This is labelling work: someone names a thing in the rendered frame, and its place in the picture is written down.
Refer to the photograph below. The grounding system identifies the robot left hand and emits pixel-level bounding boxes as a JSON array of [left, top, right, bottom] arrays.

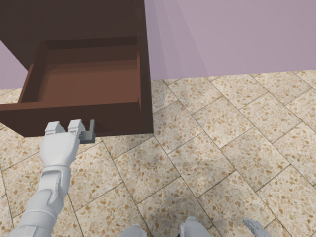
[[39, 119, 86, 168]]

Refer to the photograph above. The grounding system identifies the drawer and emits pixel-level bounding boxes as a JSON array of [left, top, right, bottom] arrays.
[[0, 36, 144, 138]]

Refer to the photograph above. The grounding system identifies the handle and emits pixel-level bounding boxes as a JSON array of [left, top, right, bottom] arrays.
[[78, 119, 96, 144]]

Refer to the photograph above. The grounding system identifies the robot right hand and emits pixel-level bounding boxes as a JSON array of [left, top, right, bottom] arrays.
[[243, 217, 272, 237]]

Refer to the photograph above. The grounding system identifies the robot right thigh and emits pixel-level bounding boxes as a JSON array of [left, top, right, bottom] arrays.
[[179, 221, 211, 237]]

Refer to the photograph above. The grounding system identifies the left robot forearm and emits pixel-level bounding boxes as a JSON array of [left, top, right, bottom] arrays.
[[8, 165, 71, 237]]

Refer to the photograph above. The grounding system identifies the robot right shin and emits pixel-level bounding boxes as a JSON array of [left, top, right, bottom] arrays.
[[185, 217, 196, 222]]

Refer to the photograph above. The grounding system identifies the cabinet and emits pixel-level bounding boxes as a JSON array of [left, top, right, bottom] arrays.
[[0, 0, 154, 137]]

